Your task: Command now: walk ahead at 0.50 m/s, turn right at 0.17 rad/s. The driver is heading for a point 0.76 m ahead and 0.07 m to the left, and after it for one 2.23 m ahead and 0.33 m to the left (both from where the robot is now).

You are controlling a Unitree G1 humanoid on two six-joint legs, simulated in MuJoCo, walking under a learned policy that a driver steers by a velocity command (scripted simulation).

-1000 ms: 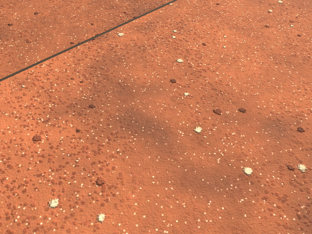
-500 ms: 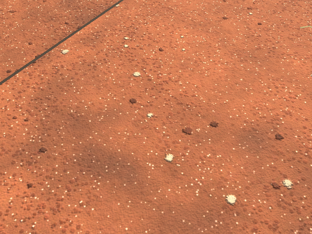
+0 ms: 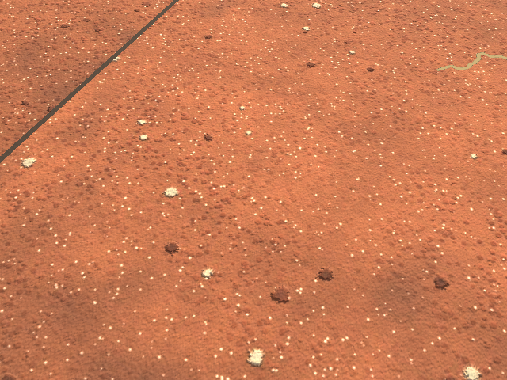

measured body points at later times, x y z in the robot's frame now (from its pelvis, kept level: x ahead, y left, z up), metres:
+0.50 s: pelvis +0.26 -0.03 +0.00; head +0.30 -0.04 +0.44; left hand +0.47 +0.19 -0.10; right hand +0.20 -0.27 -0.15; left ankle +0.08 +0.08 -0.68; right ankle +0.35 -0.10 -0.73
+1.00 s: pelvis +0.52 -0.02 +0.00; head +0.55 -0.01 +0.44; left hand +0.42 +0.21 -0.15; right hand +0.73 -0.21 -0.12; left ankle +0.63 +0.07 -0.72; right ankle +0.36 -0.11 -0.73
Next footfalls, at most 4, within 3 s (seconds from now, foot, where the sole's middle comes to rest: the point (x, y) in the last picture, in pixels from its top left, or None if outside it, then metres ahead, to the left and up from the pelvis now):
0.44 right None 0.39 -0.11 -0.77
1.02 left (248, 305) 0.66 0.07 -0.77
1.58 right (267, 203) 1.02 0.03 -0.77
2.04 left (202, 193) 1.05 0.25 -0.77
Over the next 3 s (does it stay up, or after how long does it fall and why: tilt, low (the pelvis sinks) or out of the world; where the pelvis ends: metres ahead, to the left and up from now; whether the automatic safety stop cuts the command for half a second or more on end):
stays up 1.30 0.13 -0.01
